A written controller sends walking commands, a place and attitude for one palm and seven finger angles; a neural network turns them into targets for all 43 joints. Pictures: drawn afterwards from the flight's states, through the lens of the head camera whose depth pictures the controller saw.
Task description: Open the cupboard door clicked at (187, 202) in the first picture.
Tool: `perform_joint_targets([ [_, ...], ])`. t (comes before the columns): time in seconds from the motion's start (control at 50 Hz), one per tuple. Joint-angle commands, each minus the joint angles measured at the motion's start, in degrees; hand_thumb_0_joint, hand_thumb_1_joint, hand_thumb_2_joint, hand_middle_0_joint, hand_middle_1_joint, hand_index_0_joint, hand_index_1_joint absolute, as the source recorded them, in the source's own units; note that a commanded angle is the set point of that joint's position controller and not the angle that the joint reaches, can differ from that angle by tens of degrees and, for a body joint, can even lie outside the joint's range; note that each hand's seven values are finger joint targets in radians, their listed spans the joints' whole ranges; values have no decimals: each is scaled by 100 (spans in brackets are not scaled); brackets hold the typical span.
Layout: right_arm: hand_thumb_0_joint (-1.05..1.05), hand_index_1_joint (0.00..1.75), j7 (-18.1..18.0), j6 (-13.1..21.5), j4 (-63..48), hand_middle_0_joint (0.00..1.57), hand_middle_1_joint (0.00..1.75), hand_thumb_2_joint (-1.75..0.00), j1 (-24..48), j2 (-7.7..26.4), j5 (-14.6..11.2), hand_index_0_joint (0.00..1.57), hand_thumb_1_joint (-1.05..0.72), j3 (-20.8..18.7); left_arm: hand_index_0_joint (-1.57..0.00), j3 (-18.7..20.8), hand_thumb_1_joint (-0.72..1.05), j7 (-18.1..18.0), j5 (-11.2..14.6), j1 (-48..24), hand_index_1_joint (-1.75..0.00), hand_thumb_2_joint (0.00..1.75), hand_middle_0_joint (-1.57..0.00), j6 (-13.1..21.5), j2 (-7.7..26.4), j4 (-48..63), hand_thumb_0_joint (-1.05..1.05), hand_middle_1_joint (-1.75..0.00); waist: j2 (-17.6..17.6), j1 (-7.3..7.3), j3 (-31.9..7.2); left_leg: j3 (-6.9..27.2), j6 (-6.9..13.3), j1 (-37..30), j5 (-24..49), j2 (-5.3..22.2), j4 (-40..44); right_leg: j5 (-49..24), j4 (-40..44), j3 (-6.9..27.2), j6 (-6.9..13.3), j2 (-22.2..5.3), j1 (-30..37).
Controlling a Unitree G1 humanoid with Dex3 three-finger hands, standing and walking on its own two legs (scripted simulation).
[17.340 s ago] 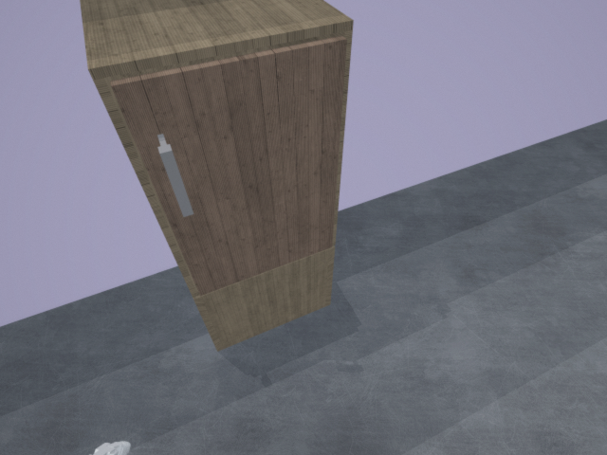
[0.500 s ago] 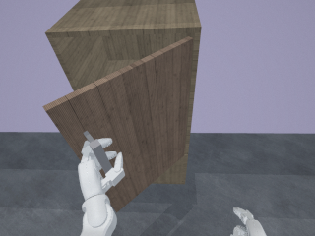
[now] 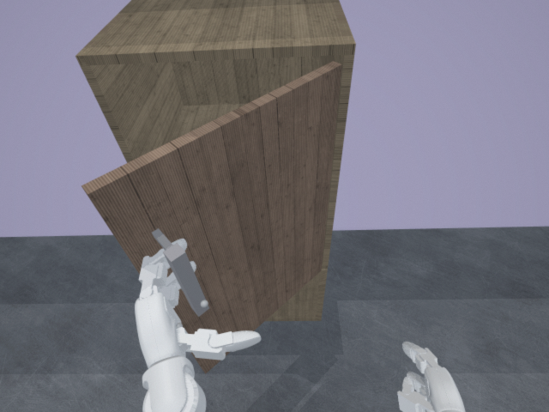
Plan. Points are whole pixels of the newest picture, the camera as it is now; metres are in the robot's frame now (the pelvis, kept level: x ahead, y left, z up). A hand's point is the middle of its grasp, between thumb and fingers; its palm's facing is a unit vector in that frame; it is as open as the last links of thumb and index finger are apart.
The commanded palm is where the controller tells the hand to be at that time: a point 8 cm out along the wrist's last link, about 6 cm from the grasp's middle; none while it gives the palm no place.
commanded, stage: open thumb and fingers to let go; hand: left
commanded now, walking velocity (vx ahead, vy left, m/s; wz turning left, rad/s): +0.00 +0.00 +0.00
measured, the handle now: (181, 274) +0.29 +0.15 +0.08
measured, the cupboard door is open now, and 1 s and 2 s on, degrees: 43 44 43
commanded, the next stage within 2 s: slide the hand sideways off the handle in 0.08 s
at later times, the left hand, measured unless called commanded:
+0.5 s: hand (197, 331) +0.21 +0.11 +0.08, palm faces -0.08 -0.99 +0.07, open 16.4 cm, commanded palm +0.18 +0.16 +0.08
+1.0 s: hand (161, 353) +0.18 +0.15 +0.08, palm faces +0.02 -1.00 -0.02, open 16.1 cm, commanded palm +0.14 +0.21 +0.08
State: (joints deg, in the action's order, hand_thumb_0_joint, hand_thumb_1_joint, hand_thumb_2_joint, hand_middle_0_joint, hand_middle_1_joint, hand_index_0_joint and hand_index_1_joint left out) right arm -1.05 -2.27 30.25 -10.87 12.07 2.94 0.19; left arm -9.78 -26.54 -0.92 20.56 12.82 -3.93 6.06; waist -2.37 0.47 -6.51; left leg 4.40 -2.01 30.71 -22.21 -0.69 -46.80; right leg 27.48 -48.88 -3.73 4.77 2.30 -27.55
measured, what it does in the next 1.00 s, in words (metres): shifts its weight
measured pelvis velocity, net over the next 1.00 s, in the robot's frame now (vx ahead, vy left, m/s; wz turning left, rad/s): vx -0.01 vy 0.05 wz -0.04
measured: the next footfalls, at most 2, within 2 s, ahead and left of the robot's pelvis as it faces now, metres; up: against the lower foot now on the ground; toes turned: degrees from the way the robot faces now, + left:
none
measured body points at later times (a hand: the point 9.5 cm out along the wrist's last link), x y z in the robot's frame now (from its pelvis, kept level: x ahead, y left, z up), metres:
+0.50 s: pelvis -0.02 +0.06 -0.01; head -0.02 +0.06 +0.44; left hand +0.21 +0.16 +0.08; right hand +0.15 -0.16 -0.08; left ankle +0.02 +0.16 -0.70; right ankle -0.03 -0.06 -0.70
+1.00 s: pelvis -0.01 +0.05 -0.01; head +0.00 +0.04 +0.44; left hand +0.18 +0.20 +0.08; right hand +0.18 -0.17 -0.07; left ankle +0.02 +0.16 -0.70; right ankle -0.03 -0.06 -0.70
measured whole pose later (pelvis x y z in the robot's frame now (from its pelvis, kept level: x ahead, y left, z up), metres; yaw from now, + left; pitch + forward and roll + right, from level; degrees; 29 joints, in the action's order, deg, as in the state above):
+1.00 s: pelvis -0.01 +0.05 -0.01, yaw -2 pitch +7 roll -1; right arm 0.7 0.0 21.2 -15.0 11.9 0.1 2.6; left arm -10.4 -5.7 2.7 36.2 12.0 6.7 22.4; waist -2.1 0.4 -6.9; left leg 1.7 1.0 36.0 -26.0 -1.1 -55.1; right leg 28.8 -53.7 -1.2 1.1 1.8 -31.8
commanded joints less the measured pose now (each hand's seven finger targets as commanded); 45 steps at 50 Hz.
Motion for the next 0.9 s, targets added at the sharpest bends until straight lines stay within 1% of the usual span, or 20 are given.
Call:
perform_joint_targets([
  [0.0,0,30,-31,308,-985,20,30,-90,564,375,19,20,-90,-110,-17,59,-50,-232,-180,-863,-40,30,-17,260,-11,1319,0,-40,757,-54,-798,-235,366,-336,992,-140,103,-2698,1045,636,-584,-519,409],
  [0.04,0,30,-46,304,-981,20,30,-90,584,359,34,20,-90,-100,-15,68,-50,-342,-272,-940,-30,30,-15,170,1,1181,0,-30,873,-73,-637,-218,376,-329,903,-121,99,-2227,1104,559,-522,-451,258],
  [0.1,0,30,-35,291,-1037,20,30,-90,705,322,61,20,-90,-65,-15,-53,-50,-487,-370,-1003,-30,30,-15,43,-159,1132,0,-30,683,26,-679,-239,365,-322,812,-129,126,-1745,1046,446,-441,-375,137],
  [0.16,0,30,2,274,-1041,20,30,-90,809,328,41,20,-90,-41,-15,-341,-50,-570,-410,-1261,-30,30,-15,-150,-470,1014,0,-30,538,-19,-515,-190,363,-369,740,-77,203,-1206,963,196,-332,-243,-111],
  [0.18,0,30,90,296,-944,20,30,-90,436,593,-42,20,-90,-52,-15,-1405,-50,523,-862,-1396,-30,30,-15,151,116,1219,0,-30,714,-551,-220,-203,426,-503,767,-57,207,-1449,864,368,-394,-257,-504],
  [0.2,0,30,69,321,-1056,20,30,-90,351,525,-89,20,-90,-112,-15,-985,-50,1106,-672,-1501,-30,30,-15,402,479,1457,0,-30,510,-337,-504,-180,448,-481,811,-33,220,-1571,767,358,-339,-245,-323],
  [0.22,0,30,27,330,-1105,20,30,-90,364,538,-109,20,-90,-94,-15,-915,-50,1459,-598,-1483,-30,30,-15,533,686,1498,0,-30,353,-242,-695,-191,471,-514,868,-46,221,-1675,708,393,-303,-245,-176],
  [0.26,0,30,11,429,-1198,20,30,-90,312,511,-191,20,-90,-79,-15,-1103,-50,2074,-382,-1657,-30,30,-15,665,650,1715,0,-30,82,-278,-848,-158,463,-683,851,-37,246,-1566,665,336,-277,-240,-215],
  [0.3,0,30,-20,560,-1338,20,30,-90,339,468,-297,20,-90,-32,-15,-1072,-50,2425,73,-1432,-30,30,-15,633,433,1721,0,-30,24,-250,-772,-96,436,-742,621,-7,333,-1215,721,219,-255,-163,-272],
  [0.34,0,30,-38,692,-1437,20,30,-90,436,450,-382,20,-90,20,-15,-921,-50,2393,520,-1199,-30,30,-15,475,181,1646,0,-30,224,-190,-578,0,389,-654,274,14,475,-774,799,83,-261,-85,-296],
  [0.38,0,30,-39,746,-1454,20,30,-90,472,494,-380,20,-90,29,-15,-663,-50,2132,621,-1015,-30,30,-15,331,207,1563,0,-30,475,-137,-404,100,339,-512,-88,36,601,-451,761,-30,-288,-53,-411],
  [0.42,0,30,22,768,-1504,20,30,-90,465,512,-334,20,-90,26,-15,-613,-50,1788,440,-943,-30,30,-15,270,233,1682,0,-30,439,-100,-376,159,319,-431,-240,46,651,-348,626,-71,-282,-56,-511],
  [0.44,0,30,62,761,-1513,20,30,-90,441,521,-306,20,-90,22,-15,-543,-50,1621,270,-809,-30,30,-15,252,349,1700,0,-30,339,-30,-413,193,305,-373,-223,37,672,-375,503,-86,-251,-59,-471],
  [0.48,0,30,165,698,-1577,20,30,-90,356,503,-252,20,-90,2,-15,-607,-50,1366,-104,-577,-30,30,-15,207,388,1766,0,-30,232,-19,-475,177,289,-347,-93,72,604,-436,355,-90,-223,-70,-586],
  [0.52,0,30,231,628,-1639,20,30,-90,324,499,-226,20,-90,-4,-15,-754,-50,1234,-339,-619,-30,30,-15,155,365,1857,0,-30,189,-57,-461,156,292,-282,-138,82,534,-398,308,-73,-213,-76,-667],
  [0.54,0,30,243,604,-1671,20,30,-90,327,508,-223,20,-90,-19,-15,-698,-50,1201,-385,-563,-30,30,-15,133,450,1921,0,-30,238,-5,-521,153,305,-235,-102,73,535,-408,330,-46,-198,-76,-558],
  [0.62,0,30,197,508,-1762,20,30,-90,361,491,-253,20,-90,14,-15,-625,-50,1322,-213,-415,-30,30,-15,75,509,2146,0,-30,178,1,-477,68,310,-233,-171,71,525,-336,425,-6,-197,-51,-515],
  [0.72,0,30,151,463,-1825,20,30,-90,310,490,-282,20,-90,32,-15,-295,-50,1500,91,345,-30,30,-15,-12,683,2403,0,-30,294,49,-463,-18,310,-222,126,82,467,-571,468,-31,-217,-13,-361],
  [0.76,0,30,152,461,-1842,20,30,-90,308,486,-294,20,-90,43,-15,-200,-50,1564,143,617,-30,30,-15,-8,758,2458,0,-30,163,67,-363,-49,308,-185,228,76,436,-654,448,-23,-210,-8,-365],
  [0.88,0,30,138,517,-1888,20,30,-90,112,525,-270,20,-90,-9,-15,227,-50,1810,301,1265,-30,30,-15,217,1106,2789,0,-30,281,34,-372,-135,339,-30,526,32,177,-1051,360,39,-251,4,-379],
])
